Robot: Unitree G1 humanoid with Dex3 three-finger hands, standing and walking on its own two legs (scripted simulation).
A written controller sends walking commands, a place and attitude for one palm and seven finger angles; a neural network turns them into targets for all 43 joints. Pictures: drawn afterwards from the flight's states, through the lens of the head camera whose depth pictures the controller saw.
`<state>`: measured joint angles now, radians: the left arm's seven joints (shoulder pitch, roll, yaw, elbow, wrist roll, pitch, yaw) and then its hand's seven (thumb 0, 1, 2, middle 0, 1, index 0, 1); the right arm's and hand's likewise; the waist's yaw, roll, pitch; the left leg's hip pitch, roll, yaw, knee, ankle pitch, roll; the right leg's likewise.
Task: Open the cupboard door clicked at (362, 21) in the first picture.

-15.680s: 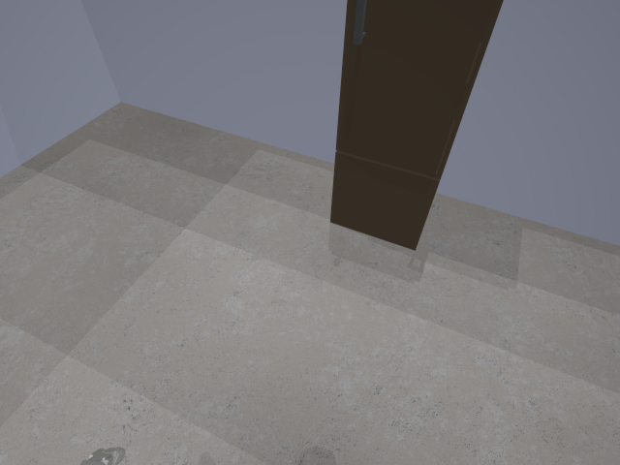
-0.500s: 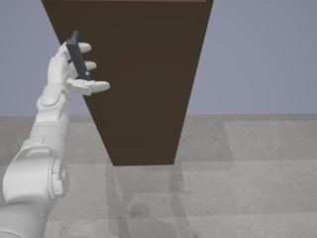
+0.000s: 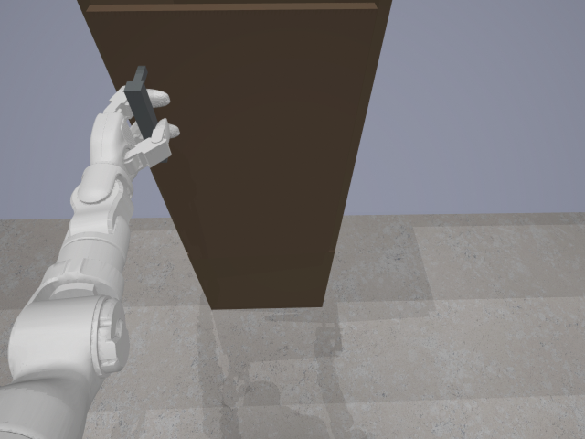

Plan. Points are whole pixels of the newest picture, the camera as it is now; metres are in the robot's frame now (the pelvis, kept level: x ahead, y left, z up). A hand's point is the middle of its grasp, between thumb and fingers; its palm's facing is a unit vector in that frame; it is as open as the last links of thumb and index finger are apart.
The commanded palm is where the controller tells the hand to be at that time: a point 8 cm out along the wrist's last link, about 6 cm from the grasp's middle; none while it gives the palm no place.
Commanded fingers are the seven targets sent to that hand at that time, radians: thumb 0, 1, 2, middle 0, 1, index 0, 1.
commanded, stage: pull the door open along its arc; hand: left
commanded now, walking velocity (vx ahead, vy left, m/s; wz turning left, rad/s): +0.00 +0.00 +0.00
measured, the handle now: (151, 116) +0.54 +0.18 +0.14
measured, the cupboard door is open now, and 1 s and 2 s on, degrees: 2 41 46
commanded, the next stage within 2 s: open thumb and fingers to let go in 1.16 s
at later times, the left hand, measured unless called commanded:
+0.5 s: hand (166, 181) +0.41 +0.14 +0.14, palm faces -0.03 -1.00 +0.04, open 6.1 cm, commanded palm +0.36 +0.20 +0.14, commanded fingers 0.00 0.90 0.90 -0.40 -1.35 -0.40 -1.35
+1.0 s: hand (241, 249) +0.31 +0.05 +0.14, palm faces +0.33 -0.94 +0.01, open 6.2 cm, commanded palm +0.24 +0.08 +0.14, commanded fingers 0.00 0.90 0.90 -0.40 -1.35 -0.40 -1.35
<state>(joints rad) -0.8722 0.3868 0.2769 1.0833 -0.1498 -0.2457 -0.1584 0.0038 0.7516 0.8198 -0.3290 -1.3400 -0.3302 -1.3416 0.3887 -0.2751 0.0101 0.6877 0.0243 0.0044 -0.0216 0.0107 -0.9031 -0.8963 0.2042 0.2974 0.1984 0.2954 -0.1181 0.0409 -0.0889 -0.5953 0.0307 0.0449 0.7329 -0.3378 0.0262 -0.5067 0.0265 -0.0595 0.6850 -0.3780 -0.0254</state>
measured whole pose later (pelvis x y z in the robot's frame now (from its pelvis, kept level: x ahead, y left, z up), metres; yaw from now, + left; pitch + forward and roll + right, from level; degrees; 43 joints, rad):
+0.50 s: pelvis +0.01 +0.00 +0.01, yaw -2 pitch +7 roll -1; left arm -0.43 0.25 0.24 0.54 -0.23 -0.11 -0.16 0.01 0.71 0.75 -0.35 -1.34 -0.31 -1.31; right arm 0.34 -0.27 0.01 0.60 0.05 0.02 -0.02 0.01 -0.90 -0.90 0.20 0.30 0.20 0.30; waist -0.06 0.05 -0.10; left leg -0.44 0.04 0.09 0.65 -0.33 0.02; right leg -0.38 0.03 -0.02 0.62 -0.36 -0.03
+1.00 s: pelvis +0.01 -0.02 +0.01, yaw +2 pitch -1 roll +0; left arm 0.00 -0.11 -0.22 -0.11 0.02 0.21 0.53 0.02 0.69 0.76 -0.30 -1.31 -0.31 -1.32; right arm 0.13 -0.18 0.02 0.59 -0.03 0.12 0.01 0.01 -0.90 -0.90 0.20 0.30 0.20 0.30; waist 0.01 0.05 -0.06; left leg -0.27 0.02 0.02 0.59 -0.30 -0.01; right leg -0.19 0.02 -0.08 0.57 -0.37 -0.05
